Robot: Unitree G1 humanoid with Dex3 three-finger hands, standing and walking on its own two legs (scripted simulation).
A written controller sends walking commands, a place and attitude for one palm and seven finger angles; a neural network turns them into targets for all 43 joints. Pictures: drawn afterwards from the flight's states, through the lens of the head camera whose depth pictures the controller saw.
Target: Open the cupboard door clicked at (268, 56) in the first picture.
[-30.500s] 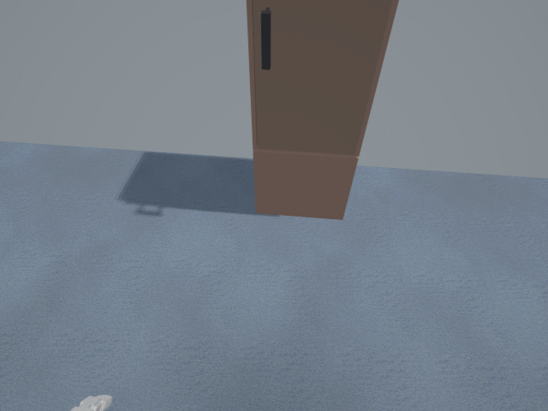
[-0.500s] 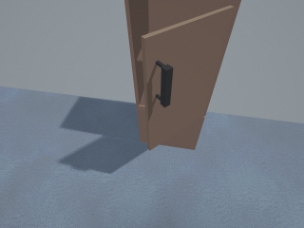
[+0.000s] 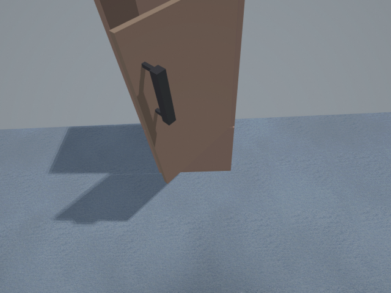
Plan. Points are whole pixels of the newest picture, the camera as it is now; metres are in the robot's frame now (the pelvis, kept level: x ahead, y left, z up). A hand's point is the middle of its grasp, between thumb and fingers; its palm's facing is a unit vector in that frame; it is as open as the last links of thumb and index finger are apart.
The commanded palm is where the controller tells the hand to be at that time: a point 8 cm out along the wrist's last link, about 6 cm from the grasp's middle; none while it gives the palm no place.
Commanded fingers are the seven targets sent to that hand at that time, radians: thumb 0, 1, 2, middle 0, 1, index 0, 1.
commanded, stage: walk to a spot facing it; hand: left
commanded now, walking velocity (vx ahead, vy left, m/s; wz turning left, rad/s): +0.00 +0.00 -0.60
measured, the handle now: (158, 94) +0.53 +0.13 +0.10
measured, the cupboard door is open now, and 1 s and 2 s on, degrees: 47 47 47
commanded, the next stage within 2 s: none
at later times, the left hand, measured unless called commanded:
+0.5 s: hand out of the picture +0.09 +0.17 -0.15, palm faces -0.16 -0.96 -0.24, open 7.4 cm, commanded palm none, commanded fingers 0.00 0.90 0.90 -0.20 -0.30 -0.20 -0.30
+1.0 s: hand (147, 227) +0.29 +0.17 -0.15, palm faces -0.55 -0.80 -0.21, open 7.4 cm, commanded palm none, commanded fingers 0.00 0.90 0.90 -0.20 -0.30 -0.20 -0.30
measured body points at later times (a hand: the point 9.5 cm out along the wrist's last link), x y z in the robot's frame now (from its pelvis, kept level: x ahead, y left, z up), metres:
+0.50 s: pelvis +0.03 -0.01 +0.02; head +0.10 -0.04 +0.46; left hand +0.10 +0.22 -0.13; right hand +0.12 -0.29 -0.12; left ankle +0.07 +0.15 -0.65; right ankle +0.00 -0.09 -0.73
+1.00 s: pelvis +0.08 +0.05 +0.02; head +0.15 +0.04 +0.46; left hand +0.32 +0.21 -0.14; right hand -0.03 -0.19 -0.11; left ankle +0.10 +0.14 -0.73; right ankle -0.01 -0.08 -0.66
